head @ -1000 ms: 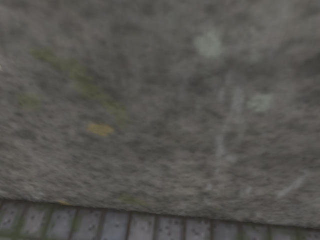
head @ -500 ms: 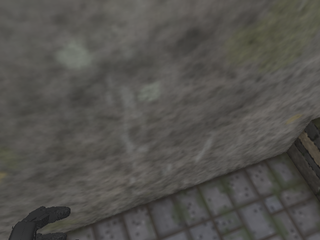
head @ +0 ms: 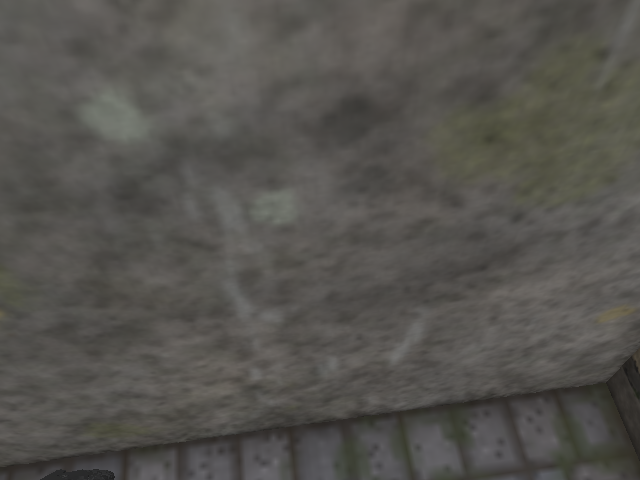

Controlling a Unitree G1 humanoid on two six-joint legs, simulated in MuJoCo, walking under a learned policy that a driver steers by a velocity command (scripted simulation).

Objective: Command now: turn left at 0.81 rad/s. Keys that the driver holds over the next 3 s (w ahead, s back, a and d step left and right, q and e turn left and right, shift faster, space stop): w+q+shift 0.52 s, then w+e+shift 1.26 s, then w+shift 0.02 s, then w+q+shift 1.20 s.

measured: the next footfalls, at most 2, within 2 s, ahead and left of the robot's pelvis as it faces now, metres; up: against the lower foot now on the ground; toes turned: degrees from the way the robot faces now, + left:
left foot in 0.36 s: -0.05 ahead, +0.18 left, +0.00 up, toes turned +24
left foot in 0.84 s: -0.13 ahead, +0.38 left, +0.00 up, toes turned +21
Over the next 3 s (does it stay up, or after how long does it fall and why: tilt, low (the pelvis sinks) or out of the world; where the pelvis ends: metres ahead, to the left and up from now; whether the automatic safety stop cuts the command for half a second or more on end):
stays up -0.10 -0.01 0.00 its command is cut before an obstacle from the start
